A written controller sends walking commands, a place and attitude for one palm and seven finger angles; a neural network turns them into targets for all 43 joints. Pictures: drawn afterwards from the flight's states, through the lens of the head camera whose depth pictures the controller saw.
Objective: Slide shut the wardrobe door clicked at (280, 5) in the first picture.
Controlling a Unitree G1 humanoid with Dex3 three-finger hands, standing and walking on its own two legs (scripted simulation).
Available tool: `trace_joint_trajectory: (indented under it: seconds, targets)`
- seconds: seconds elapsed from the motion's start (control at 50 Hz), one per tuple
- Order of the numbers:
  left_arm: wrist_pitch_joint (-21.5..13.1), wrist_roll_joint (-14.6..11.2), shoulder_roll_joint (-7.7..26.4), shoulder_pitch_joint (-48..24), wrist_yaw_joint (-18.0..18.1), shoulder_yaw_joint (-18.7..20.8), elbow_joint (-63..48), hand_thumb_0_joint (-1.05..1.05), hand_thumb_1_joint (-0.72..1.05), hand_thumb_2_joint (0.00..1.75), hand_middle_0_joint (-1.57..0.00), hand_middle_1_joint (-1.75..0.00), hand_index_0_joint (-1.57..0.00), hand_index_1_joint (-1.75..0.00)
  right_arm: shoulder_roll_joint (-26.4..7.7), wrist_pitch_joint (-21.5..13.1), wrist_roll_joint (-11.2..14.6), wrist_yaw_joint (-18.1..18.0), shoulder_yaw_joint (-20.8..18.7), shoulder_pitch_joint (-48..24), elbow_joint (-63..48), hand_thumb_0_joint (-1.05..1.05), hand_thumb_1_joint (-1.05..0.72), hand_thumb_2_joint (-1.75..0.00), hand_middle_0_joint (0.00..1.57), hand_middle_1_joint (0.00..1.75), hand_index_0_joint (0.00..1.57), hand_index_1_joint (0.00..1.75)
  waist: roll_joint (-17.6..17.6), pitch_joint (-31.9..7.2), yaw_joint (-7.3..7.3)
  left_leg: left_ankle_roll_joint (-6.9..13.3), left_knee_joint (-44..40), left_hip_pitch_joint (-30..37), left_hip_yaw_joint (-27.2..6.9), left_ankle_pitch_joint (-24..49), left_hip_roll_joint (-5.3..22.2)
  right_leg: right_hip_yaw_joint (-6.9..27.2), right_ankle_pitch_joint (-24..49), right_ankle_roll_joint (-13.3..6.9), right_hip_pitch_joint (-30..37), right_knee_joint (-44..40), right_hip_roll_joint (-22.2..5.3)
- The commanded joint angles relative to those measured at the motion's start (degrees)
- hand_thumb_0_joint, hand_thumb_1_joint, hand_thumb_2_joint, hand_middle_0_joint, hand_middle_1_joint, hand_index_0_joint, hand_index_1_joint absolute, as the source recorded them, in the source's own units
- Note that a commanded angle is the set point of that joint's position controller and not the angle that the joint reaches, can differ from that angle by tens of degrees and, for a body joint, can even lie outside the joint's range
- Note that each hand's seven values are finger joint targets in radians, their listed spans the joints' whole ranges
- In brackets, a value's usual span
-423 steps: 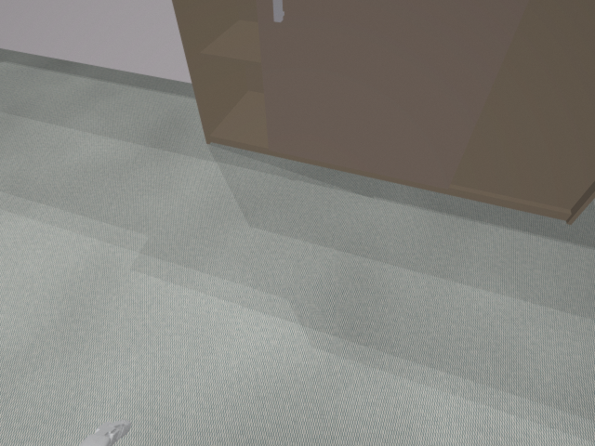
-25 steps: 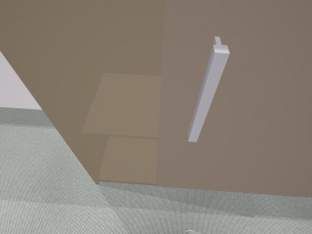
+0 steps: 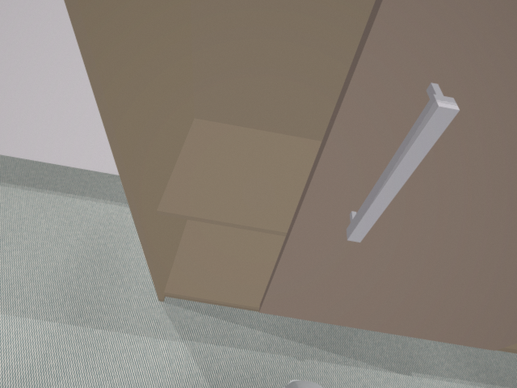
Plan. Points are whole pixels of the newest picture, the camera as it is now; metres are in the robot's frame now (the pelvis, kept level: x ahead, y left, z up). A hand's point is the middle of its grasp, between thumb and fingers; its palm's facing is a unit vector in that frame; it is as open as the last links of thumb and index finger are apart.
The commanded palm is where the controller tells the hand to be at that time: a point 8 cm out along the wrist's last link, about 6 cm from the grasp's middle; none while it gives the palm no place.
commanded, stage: come to a stop and stand still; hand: right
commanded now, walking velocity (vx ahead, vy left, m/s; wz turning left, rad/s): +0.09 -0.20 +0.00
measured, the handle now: (386, 175) +0.44 -0.18 +0.11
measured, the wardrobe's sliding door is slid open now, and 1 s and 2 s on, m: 0.36 0.36 0.36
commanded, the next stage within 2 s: none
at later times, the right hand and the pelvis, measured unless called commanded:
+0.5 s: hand out of the picture -0.03 -0.26 -0.17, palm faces +0.07 +0.97 -0.23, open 7.3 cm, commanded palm none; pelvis -0.04 -0.07 +0.00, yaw -2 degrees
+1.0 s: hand out of the picture +0.00 -0.25 -0.17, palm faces +0.04 +0.98 -0.21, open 7.3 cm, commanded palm none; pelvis +0.00 -0.08 +0.00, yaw -1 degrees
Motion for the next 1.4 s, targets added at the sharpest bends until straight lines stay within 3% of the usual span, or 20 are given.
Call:
trace_joint_trajectory:
  seconds: [0.0,0.04,0.12,0.18,0.22,0.24,0.26,0.28,0.3,0.34,0.36,0.42,0.46,0.52,0.56,0.7,0.78,0.94,1.18,1.38]
  targets:
    - [-2.2,-0.2,1.9,2.2,-0.2,-0.2,-2.3,0.0,0.9,0.9,-0.2,-0.3,-0.2,-0.3,-12.3,-2.1,-0.2,-1.4,-3.2,0.8,-4.0,0.0,-0.9,-0.9,0.2,0.3,0.2,0.3,14.5,-3.0,-1.31,7.3,-15.9,8.6,-13.7,16.7,13.9,0.4,0.6,0.9,-1.9,-2.4,-0.4]
    - [-2.3,-0.4,1.2,0.9,0.0,-0.7,-2.8,0.0,0.9,0.9,-0.2,-0.3,-0.2,-0.3,-12.4,-2.5,-0.2,-1.7,-3.3,5.1,-2.2,0.0,-0.9,-0.9,0.2,0.3,0.2,0.3,12.5,-4.6,-2.99,8.5,-14.1,15.4,-13.8,28.3,15.5,-0.2,-1.4,1.5,-2.5,-6.0,-0.1]
    - [-2.4,-0.8,0.0,1.1,0.4,-1.3,-2.8,0.0,0.9,0.9,-0.2,-0.3,-0.2,-0.3,-12.6,-2.4,-0.3,-2.2,-3.6,7.0,-0.2,0.0,-0.9,-0.9,0.2,0.3,0.2,0.3,13.0,-6.3,-3.89,10.6,-13.1,18.9,-14.1,36.3,17.1,-1.1,-4.8,1.3,0.7,-14.1,0.1]
    - [-2.6,-1.0,-0.6,4.5,0.7,-1.6,-1.7,0.0,0.9,0.9,-0.2,-0.3,-0.2,-0.3,-12.8,-1.9,-0.3,-2.2,-3.3,4.4,0.2,0.0,-0.9,-0.9,0.2,0.3,0.2,0.3,13.5,-6.3,-2.15,9.4,-13.2,12.8,-12.7,30.7,16.0,-1.7,-1.6,0.7,8.7,-22.7,0.3]
    - [-3.0,-1.0,-1.5,9.1,1.0,-1.9,0.8,0.0,0.9,0.9,-0.2,-0.3,-0.2,-0.3,-11.2,-1.7,0.3,-1.9,-3.0,1.0,0.5,0.0,-0.9,-0.9,0.2,0.3,0.2,0.3,13.0,-6.4,0.25,6.1,-12.5,6.1,-9.6,20.0,12.0,-3.5,8.6,0.2,19.3,-34.0,1.3]
    - [-4.0,-0.7,3.2,7.9,0.8,-1.2,-2.5,0.0,0.9,0.9,-0.2,-0.3,-0.2,-0.3,-11.5,-3.0,0.2,-3.6,-1.5,5.4,1.3,0.0,-0.9,-0.9,0.2,0.3,0.2,0.3,8.5,-9.3,0.99,2.9,-6.8,11.8,-8.0,30.3,10.9,-4.1,5.7,0.0,16.1,-25.3,-0.9]
    - [-3.9,-0.4,0.7,8.1,0.7,-1.6,-4.5,0.0,0.9,0.9,-0.2,-0.3,-0.2,-0.3,-11.9,-3.0,0.5,-3.1,-1.2,3.2,-1.2,0.0,-0.9,-0.9,0.2,0.3,0.2,0.3,7.8,-9.8,1.2,3.5,-8.2,7.5,-8.7,13.8,11.0,-3.2,0.9,-1.0,14.3,-26.2,-0.1]
    - [-3.6,-0.1,0.5,7.6,0.6,-2.1,-4.4,0.0,0.9,0.9,-0.2,-0.3,-0.2,-0.3,-10.7,-2.9,0.4,-2.6,-1.2,1.4,-1.5,0.0,-0.9,-0.9,0.2,0.3,0.2,0.3,5.1,-5.8,1.33,3.9,-11.1,2.4,-8.7,1.2,10.4,-3.2,1.2,-1.5,14.0,-27.4,-0.9]
    - [-4.0,-0.1,0.4,9.3,0.4,-2.5,-4.1,0.0,0.9,0.9,-0.2,-0.3,-0.2,-0.3,-10.4,-2.7,0.4,-2.4,-0.9,0.5,-1.8,0.0,-0.9,-0.9,0.2,0.3,0.2,0.3,4.0,-3.5,2.2,3.7,-10.0,0.3,-6.5,0.0,8.8,-2.3,3.6,-2.1,13.6,-29.8,-2.5]
    - [-4.5,0.2,1.7,8.8,0.4,-2.9,-4.6,0.0,0.9,0.9,-0.2,-0.3,-0.2,-0.3,-8.1,-1.6,0.5,-1.7,-0.1,0.6,-1.8,0.0,-0.9,-0.9,0.2,0.3,0.2,0.3,-7.6,0.8,1.16,1.7,-4.7,0.9,0.8,-2.5,3.1,3.1,6.8,-4.2,7.2,-34.6,-6.1]
    - [-4.7,0.1,2.4,6.9,0.4,-3.1,-5.2,0.0,0.9,0.9,-0.2,-0.3,-0.2,-0.3,-7.4,-1.1,0.3,-1.4,0.3,0.9,-1.6,0.0,-0.9,-0.9,0.2,0.3,0.2,0.3,-10.3,3.5,0.46,0.8,-2.5,2.1,2.9,-2.9,1.3,5.3,5.6,-4.9,4.1,-38.5,-7.1]
    - [-4.9,-0.2,3.0,5.6,0.9,-3.4,-6.1,0.0,0.9,0.9,-0.2,-0.3,-0.2,-0.3,-6.7,-1.0,0.1,-0.6,1.0,3.4,-0.2,0.0,-0.9,-0.9,0.2,0.3,0.2,0.3,-0.6,6.7,-0.99,0.9,-4.3,4.0,2.3,0.5,1.1,5.7,-0.7,-5.8,0.7,-40.0,-6.4]
    - [-5.2,-0.3,3.2,6.9,0.9,-3.5,-5.6,0.0,0.9,0.9,-0.2,-0.3,-0.2,-0.3,-6.2,-1.2,0.3,-0.5,1.2,4.3,0.3,0.0,-0.9,-0.9,0.2,0.3,0.2,0.3,2.7,4.7,-0.52,1.1,-5.6,3.5,0.3,1.5,1.6,5.6,-1.3,-5.3,3.9,-40.3,-5.6]
    - [-5.3,-0.2,3.6,7.4,1.0,-3.5,-4.7,0.0,0.9,0.9,-0.2,-0.3,-0.2,-0.3,-6.3,-1.0,0.2,-0.4,1.4,4.2,0.5,0.0,-0.9,-0.9,0.2,0.3,0.2,0.3,1.1,5.7,-0.37,1.1,-5.4,2.2,0.2,0.5,1.5,7.1,-5.7,-5.4,4.3,-43.3,-5.9]
    - [-5.5,-0.2,3.9,7.6,1.2,-3.6,-4.1,0.0,0.9,0.9,-0.2,-0.3,-0.2,-0.3,-5.8,-1.0,0.2,-0.4,1.5,4.8,0.8,0.0,-0.9,-0.9,0.2,0.3,0.2,0.3,0.8,5.4,-0.32,0.9,-5.0,1.4,-0.2,1.7,1.4,7.4,-3.6,-5.2,6.1,-43.8,-6.2]
    - [-6.5,-0.4,2.7,10.1,2.0,-4.2,-1.0,0.0,0.9,0.9,-0.2,-0.3,-0.2,-0.3,-5.1,-1.8,0.7,-0.7,1.6,5.8,2.9,0.0,-0.9,-0.9,0.2,0.3,0.2,0.3,2.4,-0.5,-0.11,0.9,-6.0,2.7,-2.1,7.3,2.2,5.1,20.4,-4.2,15.8,-39.3,-6.0]
    - [-6.6,-0.4,2.3,11.3,2.4,-4.5,0.9,0.0,0.9,0.9,-0.2,-0.3,-0.2,-0.3,-4.7,-1.8,1.0,-1.0,1.5,5.6,4.1,0.0,-0.9,-0.9,0.2,0.3,0.2,0.3,1.6,-0.3,0.26,0.7,-5.3,3.5,-2.4,9.5,2.4,3.6,28.4,-3.2,17.7,-38.3,-5.8]
    - [-6.6,-0.5,0.7,11.4,2.5,-4.7,3.6,0.0,0.9,0.9,-0.2,-0.3,-0.2,-0.3,-4.3,-2.0,0.9,-1.3,1.4,5.2,5.6,0.0,-0.9,-0.9,0.2,0.3,0.2,0.3,3.8,1.9,0.21,0.7,-5.7,5.2,-3.2,14.6,3.3,2.3,26.4,-4.1,16.2,-37.3,-4.7]
    - [-6.7,-0.5,-0.3,11.6,2.7,-4.3,5.4,0.0,0.9,0.9,-0.2,-0.3,-0.2,-0.3,-4.6,-2.6,0.9,-1.6,1.1,4.5,6.0,0.0,-0.9,-0.9,0.2,0.3,0.2,0.3,4.7,-2.1,0.78,0.8,-5.3,7.7,-3.7,26.5,4.3,0.1,29.8,-3.9,19.5,-34.4,-4.5]
    - [-6.2,-0.6,-0.7,10.5,2.5,-4.3,6.1,0.0,0.9,0.9,-0.2,-0.3,-0.2,-0.3,-5.0,-2.8,0.8,-1.4,1.3,4.0,6.1,0.0,-0.9,-0.9,0.2,0.3,0.2,0.3,5.2,-1.0,0.75,1.3,-8.3,7.2,-4.7,24.3,4.5,-0.2,21.8,-3.4,18.9,-35.1,-4.4]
